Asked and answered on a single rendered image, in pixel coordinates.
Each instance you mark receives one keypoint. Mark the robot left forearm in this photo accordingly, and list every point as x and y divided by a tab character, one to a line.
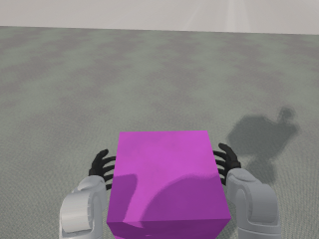
81	214

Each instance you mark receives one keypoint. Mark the robot right hand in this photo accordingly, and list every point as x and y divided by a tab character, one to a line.
230	162

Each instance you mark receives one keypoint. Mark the carton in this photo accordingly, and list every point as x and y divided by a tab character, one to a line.
166	185

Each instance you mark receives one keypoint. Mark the robot left hand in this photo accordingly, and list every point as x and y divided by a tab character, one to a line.
98	168

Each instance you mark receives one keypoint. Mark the robot right forearm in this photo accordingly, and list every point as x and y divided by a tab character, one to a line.
257	208

